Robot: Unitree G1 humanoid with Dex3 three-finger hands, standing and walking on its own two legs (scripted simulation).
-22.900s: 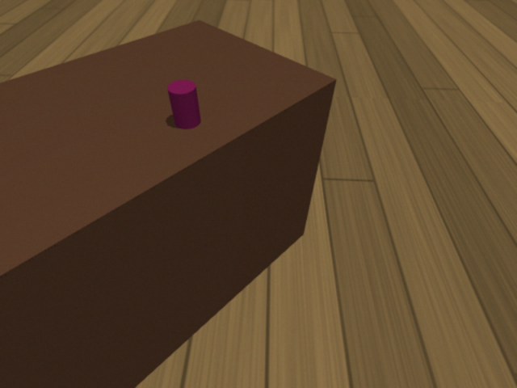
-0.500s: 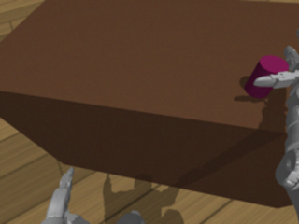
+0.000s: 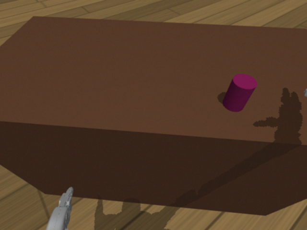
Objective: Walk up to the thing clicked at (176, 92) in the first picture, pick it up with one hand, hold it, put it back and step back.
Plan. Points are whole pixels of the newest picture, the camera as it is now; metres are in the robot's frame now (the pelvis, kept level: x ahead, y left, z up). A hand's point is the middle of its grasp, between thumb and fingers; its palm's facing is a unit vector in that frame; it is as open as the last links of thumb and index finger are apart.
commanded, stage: sink last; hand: right
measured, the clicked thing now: (238, 93) +0.49 -0.20 +0.09
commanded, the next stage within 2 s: home in 1.02 s
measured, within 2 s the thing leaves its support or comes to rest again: neither
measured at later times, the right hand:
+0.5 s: hand out of the picture +0.25 -0.27 +0.18, palm faces +0.36 +0.86 -0.36, open 17.5 cm
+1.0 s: hand out of the picture +0.14 -0.22 +0.20, palm faces +0.40 +0.83 -0.39, open 17.6 cm
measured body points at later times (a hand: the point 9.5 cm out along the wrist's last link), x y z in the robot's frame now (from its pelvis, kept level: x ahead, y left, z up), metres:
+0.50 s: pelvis +0.00 +0.00 +0.01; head -0.01 +0.02 +0.46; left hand +0.15 +0.28 -0.06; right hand +0.22 -0.31 +0.20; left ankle +0.01 +0.12 -0.72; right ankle -0.02 -0.12 -0.72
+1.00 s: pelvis -0.04 +0.02 +0.01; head -0.05 +0.04 +0.46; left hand +0.13 +0.29 -0.06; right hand +0.11 -0.26 +0.22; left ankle +0.01 +0.12 -0.72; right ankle -0.02 -0.12 -0.72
